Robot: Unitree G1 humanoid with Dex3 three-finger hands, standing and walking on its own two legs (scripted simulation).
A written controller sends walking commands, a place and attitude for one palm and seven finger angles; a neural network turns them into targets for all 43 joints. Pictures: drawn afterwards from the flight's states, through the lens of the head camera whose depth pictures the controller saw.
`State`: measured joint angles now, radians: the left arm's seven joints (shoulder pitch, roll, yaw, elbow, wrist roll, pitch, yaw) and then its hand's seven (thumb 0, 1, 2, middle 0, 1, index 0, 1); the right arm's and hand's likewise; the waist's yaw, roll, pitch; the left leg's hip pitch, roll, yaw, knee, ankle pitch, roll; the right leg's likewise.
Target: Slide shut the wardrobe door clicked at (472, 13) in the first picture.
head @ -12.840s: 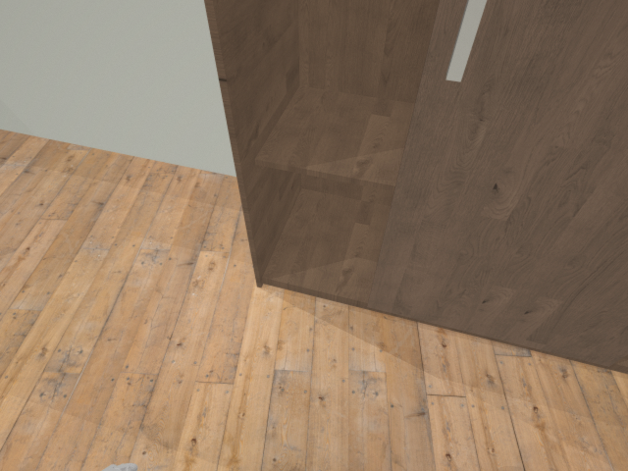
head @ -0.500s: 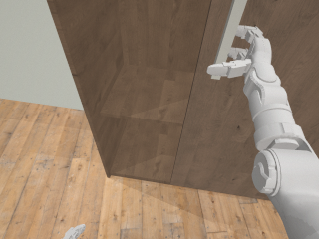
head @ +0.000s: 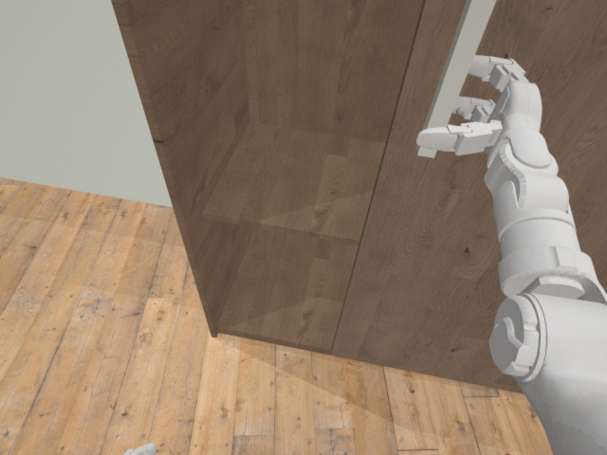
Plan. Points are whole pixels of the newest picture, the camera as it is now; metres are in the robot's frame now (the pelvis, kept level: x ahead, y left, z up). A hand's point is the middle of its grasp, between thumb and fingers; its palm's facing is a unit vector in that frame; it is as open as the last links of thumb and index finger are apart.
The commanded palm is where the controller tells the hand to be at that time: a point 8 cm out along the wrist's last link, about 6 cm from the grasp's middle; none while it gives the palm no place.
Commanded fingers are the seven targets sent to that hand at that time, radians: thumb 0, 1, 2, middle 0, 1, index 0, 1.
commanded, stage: move the hooked fingers beside the handle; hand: right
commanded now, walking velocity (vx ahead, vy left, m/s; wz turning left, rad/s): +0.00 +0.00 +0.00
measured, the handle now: (448, 77) +0.54 -0.11 +0.26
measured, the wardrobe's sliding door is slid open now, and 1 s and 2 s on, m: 0.40 0.40 0.40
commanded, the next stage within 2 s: none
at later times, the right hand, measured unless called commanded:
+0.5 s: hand (468, 109) +0.48 -0.13 +0.25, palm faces +0.08 +1.00 +0.02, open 14.0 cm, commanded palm +0.45 -0.19 +0.24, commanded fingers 0.00 0.50 -0.30 0.30 1.20 0.30 1.20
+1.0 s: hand (486, 119) +0.46 -0.15 +0.25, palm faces +0.09 +1.00 +0.01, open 14.0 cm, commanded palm +0.44 -0.20 +0.24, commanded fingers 0.00 0.50 -0.30 0.30 1.20 0.30 1.20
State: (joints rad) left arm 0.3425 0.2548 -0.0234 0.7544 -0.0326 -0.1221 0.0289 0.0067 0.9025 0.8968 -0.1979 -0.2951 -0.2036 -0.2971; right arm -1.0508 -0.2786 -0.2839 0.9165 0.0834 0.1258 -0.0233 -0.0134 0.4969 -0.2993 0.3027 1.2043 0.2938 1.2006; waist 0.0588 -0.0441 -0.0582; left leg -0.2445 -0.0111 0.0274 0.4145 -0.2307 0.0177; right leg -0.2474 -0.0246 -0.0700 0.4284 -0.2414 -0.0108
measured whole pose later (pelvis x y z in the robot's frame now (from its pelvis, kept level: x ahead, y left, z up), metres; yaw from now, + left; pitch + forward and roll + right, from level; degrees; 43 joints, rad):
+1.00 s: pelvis +0.00 +0.00 +0.00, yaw -1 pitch +3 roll +0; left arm 0.29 0.26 -0.04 0.74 -0.04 -0.13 0.04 0.01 0.90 0.90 -0.20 -0.30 -0.20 -0.30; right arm -1.01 -0.31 -0.27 0.86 0.10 0.18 0.03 -0.01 0.50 -0.30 0.30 1.20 0.30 1.20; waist 0.04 -0.04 -0.06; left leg -0.23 0.00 0.04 0.41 -0.23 0.01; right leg -0.24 -0.02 -0.06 0.43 -0.24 -0.02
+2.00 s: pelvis +0.00 -0.01 +0.00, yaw -1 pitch +2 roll +1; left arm 0.32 0.26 -0.04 0.75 -0.05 -0.13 0.05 0.01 0.90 0.90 -0.20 -0.30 -0.20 -0.30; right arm -0.96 -0.34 -0.27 0.80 0.12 0.19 0.06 -0.01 0.50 -0.30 0.30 1.20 0.30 1.20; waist 0.04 -0.04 -0.05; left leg -0.22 0.00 0.04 0.40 -0.22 0.01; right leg -0.24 -0.02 -0.06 0.43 -0.24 -0.02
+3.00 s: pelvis -0.01 +0.00 +0.00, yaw +0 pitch +5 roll +0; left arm 0.36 0.26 -0.03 0.78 -0.03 -0.14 0.03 0.01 0.90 0.90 -0.20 -0.30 -0.20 -0.30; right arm -1.15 -0.33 -0.30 1.07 0.07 0.10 0.00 -0.01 0.50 -0.30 0.30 1.21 0.30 1.20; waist 0.09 -0.04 -0.05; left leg -0.27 -0.01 0.03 0.41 -0.22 0.01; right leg -0.29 -0.02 -0.06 0.44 -0.23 -0.02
